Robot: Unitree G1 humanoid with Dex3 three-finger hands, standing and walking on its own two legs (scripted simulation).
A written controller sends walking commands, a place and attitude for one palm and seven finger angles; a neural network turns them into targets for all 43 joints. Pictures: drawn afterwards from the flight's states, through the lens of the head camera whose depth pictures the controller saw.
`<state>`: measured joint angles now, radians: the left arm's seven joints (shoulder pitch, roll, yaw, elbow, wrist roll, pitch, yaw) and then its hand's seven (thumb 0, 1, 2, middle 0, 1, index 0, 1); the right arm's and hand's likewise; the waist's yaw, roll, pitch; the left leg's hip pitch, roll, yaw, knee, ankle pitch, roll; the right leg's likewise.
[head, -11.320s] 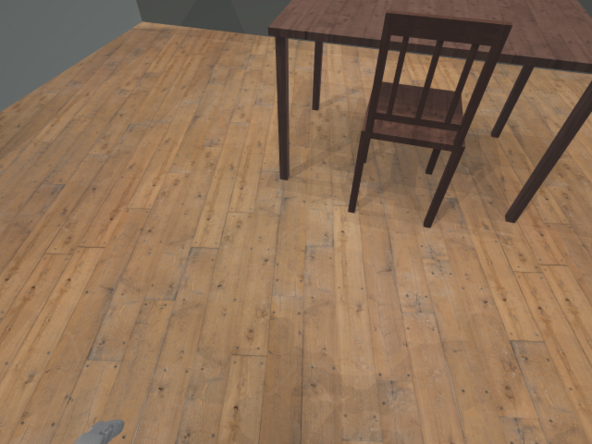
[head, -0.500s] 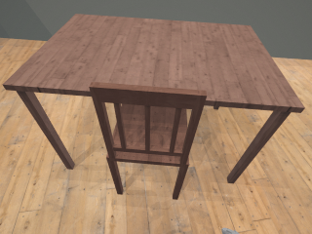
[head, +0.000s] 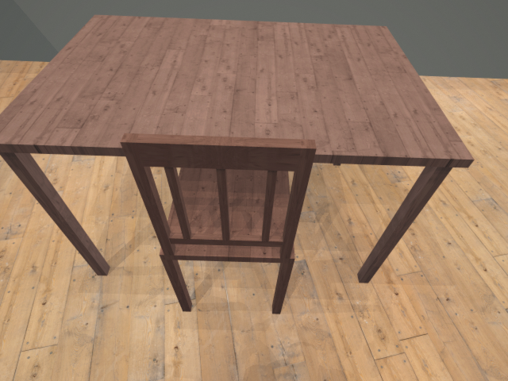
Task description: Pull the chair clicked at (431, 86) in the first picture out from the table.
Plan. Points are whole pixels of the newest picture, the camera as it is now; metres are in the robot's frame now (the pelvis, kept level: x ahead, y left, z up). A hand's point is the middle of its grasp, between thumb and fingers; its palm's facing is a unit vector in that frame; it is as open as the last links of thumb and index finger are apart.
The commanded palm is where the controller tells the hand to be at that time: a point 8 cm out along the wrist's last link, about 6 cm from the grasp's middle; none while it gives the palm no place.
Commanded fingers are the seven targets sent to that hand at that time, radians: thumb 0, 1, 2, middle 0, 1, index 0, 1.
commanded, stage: look again from close up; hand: left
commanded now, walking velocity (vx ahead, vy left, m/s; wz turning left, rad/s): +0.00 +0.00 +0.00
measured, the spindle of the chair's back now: (224, 206) +0.50 +0.10 -0.09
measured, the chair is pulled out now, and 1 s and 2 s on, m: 0.00 0.00 0.00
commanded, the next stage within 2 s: shuffle to correct the standing spot in 0.92 s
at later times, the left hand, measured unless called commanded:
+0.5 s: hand out of the picture -0.01 +0.11 -0.17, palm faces +0.04 -0.98 -0.17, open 7.4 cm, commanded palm none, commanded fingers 0.00 0.90 0.90 -0.20 -0.30 -0.20 -0.30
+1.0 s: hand out of the picture -0.01 +0.11 -0.17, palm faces +0.04 -0.98 -0.17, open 7.4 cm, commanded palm none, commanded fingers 0.00 0.90 0.90 -0.20 -0.30 -0.20 -0.30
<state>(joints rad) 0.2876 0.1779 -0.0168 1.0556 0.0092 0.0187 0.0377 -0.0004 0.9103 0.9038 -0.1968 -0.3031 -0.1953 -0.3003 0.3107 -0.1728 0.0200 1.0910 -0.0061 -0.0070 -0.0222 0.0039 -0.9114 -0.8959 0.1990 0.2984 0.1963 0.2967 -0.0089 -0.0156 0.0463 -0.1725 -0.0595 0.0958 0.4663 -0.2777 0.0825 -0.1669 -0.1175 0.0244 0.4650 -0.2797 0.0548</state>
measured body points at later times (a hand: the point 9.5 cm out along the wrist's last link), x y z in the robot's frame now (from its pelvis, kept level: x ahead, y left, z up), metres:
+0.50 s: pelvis +0.00 -0.05 +0.00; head +0.01 -0.04 +0.45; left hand -0.01 +0.17 -0.16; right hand +0.03 -0.28 -0.15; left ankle -0.01 +0.06 -0.74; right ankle -0.02 -0.19 -0.74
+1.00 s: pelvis +0.00 -0.05 +0.01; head +0.01 -0.04 +0.45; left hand -0.01 +0.17 -0.16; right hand +0.01 -0.28 -0.15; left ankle -0.01 +0.06 -0.74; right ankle -0.02 -0.19 -0.74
